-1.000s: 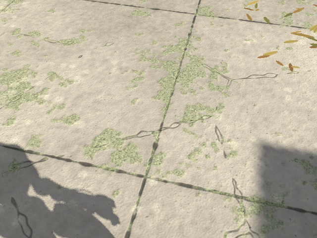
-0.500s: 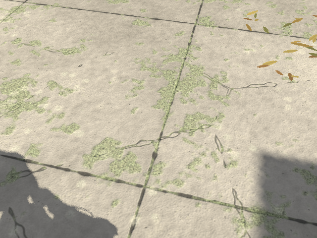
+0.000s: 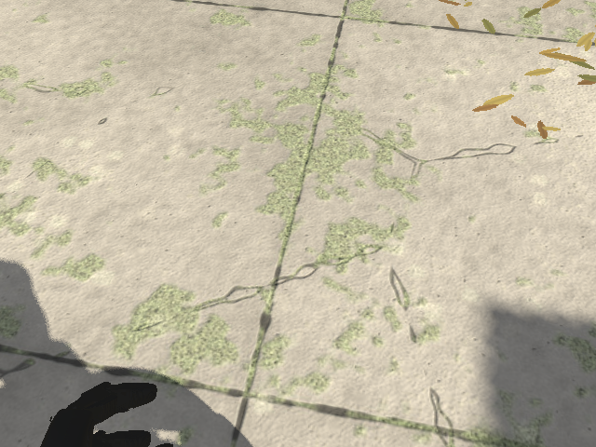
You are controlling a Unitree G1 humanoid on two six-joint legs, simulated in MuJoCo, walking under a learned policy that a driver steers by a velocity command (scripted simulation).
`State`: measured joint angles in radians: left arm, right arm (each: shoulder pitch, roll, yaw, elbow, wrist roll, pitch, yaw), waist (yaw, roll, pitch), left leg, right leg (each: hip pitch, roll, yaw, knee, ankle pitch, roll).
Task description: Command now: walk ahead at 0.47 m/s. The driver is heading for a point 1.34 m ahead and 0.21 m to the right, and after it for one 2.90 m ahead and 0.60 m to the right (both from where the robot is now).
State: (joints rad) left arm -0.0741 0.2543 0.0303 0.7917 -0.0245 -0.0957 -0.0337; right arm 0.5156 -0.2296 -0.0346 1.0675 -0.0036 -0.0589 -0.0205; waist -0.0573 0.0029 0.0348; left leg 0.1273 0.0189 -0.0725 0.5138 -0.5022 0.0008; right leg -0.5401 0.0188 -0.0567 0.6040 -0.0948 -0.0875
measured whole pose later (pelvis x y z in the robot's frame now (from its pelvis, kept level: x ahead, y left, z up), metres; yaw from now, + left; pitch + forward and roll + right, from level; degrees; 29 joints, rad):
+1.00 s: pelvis +0.53 +0.03 +0.03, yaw -1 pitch +2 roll +2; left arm 0.01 0.25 0.03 0.84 -0.02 -0.08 -0.03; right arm 0.38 -0.26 -0.06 0.99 0.02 -0.08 -0.01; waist -0.08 -0.04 0.01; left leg 0.07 -0.04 0.06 0.20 -0.31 0.01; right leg -0.59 -0.07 0.00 0.54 0.02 -0.04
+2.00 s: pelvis +1.08 +0.03 +0.03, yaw -12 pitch +0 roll +3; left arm 0.14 0.26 0.08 0.87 -0.02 -0.03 -0.02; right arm 0.30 -0.24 -0.07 0.97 -0.01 -0.09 -0.02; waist -0.05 -0.03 0.02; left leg 0.03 -0.02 0.24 0.22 -0.25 0.02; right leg -0.69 -0.13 0.04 0.78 0.02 -0.03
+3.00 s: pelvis +1.63 -0.17 +0.04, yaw -28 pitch +2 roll +1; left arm 0.14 0.28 0.06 0.78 0.00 -0.07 0.01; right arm 0.33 -0.25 -0.05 0.92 0.00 -0.09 0.02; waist -0.06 -0.03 0.02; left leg -0.09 -0.07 0.04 0.24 -0.17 0.07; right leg -0.67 -0.12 0.05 0.82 -0.09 0.00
